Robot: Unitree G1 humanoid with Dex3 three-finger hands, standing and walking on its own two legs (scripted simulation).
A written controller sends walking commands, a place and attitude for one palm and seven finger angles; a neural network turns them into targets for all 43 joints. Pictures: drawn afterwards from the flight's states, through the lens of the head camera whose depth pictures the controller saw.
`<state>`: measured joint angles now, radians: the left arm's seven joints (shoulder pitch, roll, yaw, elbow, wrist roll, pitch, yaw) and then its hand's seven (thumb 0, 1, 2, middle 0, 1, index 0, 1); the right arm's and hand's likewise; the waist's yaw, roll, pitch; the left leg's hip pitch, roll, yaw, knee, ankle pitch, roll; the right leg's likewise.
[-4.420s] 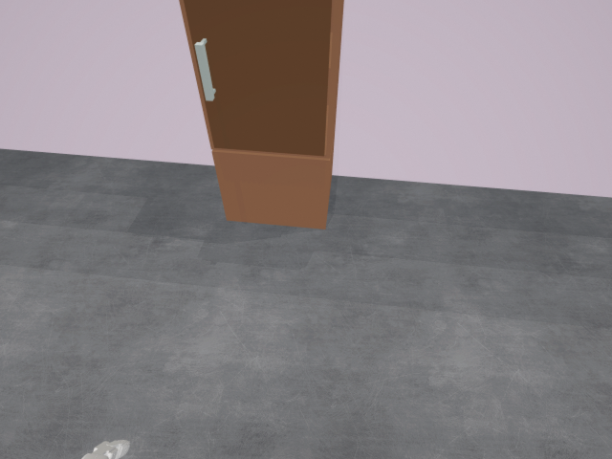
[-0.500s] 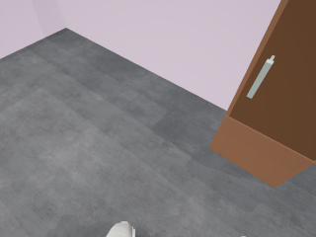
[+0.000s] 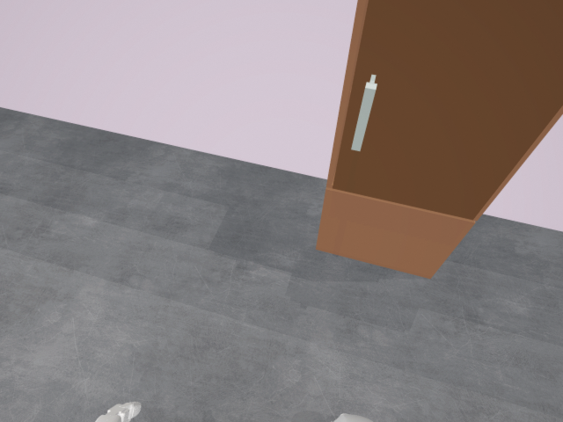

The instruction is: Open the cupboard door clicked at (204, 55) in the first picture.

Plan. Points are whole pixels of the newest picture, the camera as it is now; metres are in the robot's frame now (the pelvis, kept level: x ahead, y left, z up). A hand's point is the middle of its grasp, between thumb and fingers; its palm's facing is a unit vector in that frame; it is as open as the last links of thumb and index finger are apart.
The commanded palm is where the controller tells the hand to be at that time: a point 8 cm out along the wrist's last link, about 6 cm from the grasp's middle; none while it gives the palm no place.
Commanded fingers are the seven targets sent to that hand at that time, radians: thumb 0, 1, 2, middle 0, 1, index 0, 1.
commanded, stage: turn to face it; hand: left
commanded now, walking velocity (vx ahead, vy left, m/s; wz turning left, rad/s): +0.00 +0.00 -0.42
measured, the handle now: (364, 114) +0.77 -0.16 -0.03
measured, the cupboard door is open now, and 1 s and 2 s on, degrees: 0 0 0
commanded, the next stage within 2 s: take the last steps up to it in 0.38 s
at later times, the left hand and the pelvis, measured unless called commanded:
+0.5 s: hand out of the picture +0.09 +0.16 -0.16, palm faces -0.10 -0.97 -0.21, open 7.4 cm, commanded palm none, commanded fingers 0.00 0.90 0.90 -0.20 -0.30 -0.20 -0.30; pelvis -0.01 -0.02 +0.00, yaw -9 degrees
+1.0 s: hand (218, 413) +0.16 +0.11 -0.17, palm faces -0.33 -0.93 -0.16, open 7.4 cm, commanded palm none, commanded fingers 0.00 0.90 0.90 -0.20 -0.30 -0.20 -0.30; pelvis +0.04 -0.05 +0.01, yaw -18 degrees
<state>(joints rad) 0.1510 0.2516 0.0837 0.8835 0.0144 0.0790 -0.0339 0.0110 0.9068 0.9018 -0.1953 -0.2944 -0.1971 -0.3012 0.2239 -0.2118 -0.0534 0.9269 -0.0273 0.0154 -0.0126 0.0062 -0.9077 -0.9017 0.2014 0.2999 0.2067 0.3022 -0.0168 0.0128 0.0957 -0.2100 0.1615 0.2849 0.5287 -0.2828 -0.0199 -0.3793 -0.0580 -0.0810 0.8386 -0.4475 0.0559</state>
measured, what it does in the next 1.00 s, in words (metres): steps on the spot, turning right: right foot, then left foot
